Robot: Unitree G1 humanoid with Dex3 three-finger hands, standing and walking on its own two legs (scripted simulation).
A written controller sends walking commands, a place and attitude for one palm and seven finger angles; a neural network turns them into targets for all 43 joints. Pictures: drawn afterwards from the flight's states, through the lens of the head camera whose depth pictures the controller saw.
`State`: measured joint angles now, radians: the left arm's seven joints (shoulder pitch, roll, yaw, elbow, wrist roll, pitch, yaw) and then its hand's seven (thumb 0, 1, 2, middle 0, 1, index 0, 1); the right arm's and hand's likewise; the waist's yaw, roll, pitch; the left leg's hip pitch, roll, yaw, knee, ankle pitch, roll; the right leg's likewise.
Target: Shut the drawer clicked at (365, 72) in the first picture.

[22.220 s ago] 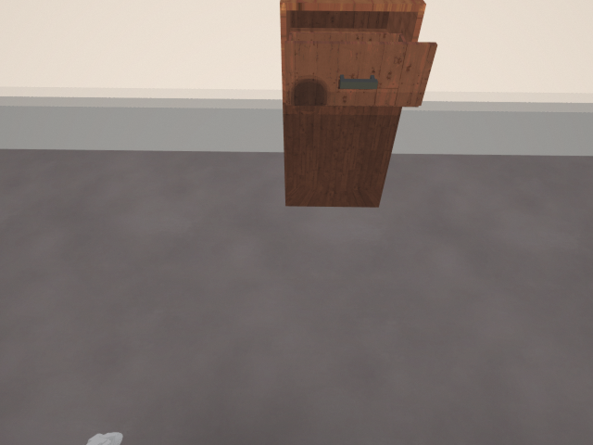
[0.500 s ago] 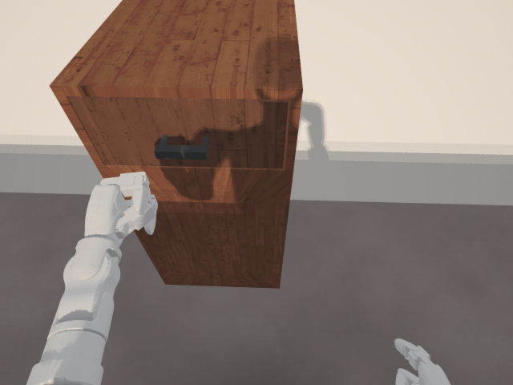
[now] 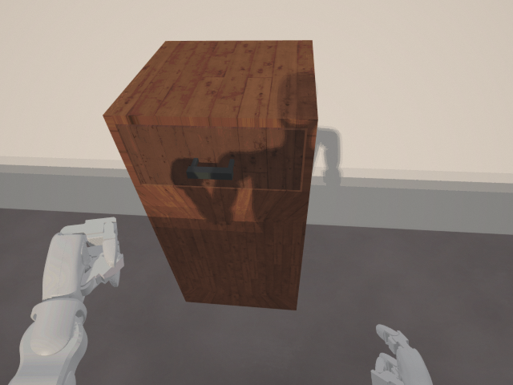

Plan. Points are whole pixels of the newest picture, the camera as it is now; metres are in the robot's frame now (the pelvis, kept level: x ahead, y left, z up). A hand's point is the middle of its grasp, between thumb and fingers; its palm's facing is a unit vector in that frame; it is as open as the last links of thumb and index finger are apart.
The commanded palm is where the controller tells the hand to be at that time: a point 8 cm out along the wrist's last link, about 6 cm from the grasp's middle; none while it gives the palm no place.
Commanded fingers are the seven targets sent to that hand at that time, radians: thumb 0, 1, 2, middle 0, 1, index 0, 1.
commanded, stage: draw the hand back to the body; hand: left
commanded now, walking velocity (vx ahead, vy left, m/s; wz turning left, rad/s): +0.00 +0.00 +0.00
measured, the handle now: (211, 167) +0.57 +0.16 +0.01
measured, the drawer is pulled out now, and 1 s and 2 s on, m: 0.00 0.00 0.00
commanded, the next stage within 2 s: step back with the hand held close in 0.44 s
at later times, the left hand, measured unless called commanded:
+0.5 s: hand (65, 294) +0.18 +0.24 +0.15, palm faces +0.40 -0.84 -0.36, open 3.2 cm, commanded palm +0.13 +0.28 +0.18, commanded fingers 0.00 0.90 0.90 -1.40 -1.60 -1.40 -1.60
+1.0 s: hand (52, 308) +0.16 +0.25 +0.15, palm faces +0.25 -0.83 -0.50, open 3.2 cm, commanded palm +0.10 +0.29 +0.18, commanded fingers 0.00 0.90 0.90 -1.40 -1.60 -1.40 -1.60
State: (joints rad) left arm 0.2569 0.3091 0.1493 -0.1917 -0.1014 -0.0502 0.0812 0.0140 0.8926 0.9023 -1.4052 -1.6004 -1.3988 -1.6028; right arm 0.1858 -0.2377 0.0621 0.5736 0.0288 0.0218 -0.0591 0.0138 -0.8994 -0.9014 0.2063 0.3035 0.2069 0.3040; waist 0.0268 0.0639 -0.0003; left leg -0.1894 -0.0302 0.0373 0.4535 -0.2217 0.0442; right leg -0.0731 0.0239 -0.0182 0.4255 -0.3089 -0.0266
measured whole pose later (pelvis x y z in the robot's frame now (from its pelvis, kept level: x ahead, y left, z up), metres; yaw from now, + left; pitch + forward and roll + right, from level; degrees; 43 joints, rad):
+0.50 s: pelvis +0.00 +0.00 +0.00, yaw +1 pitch -4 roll +0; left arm 0.53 0.31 0.27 -0.44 -0.09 -0.08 0.10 0.01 0.89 0.90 -1.41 -1.60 -1.40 -1.60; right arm 0.18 -0.24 0.03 0.60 0.01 -0.05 -0.06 0.01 -0.90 -0.90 0.21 0.30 0.21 0.30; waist 0.07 0.07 0.00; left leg -0.16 -0.03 0.02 0.44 -0.22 0.04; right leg -0.03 0.02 -0.03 0.39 -0.30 -0.03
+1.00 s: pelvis -0.03 +0.01 +0.00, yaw +0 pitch +1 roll -1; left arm 0.66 0.43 0.35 -0.59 -0.08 -0.14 0.10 0.01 0.88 0.90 -1.41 -1.60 -1.40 -1.60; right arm 0.18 -0.25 -0.02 0.52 0.02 0.08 -0.07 0.01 -0.90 -0.90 0.20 0.30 0.20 0.30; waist 0.01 0.03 0.04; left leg -0.32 -0.03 0.05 0.47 -0.18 0.06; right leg -0.21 0.02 -0.01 0.46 -0.27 0.00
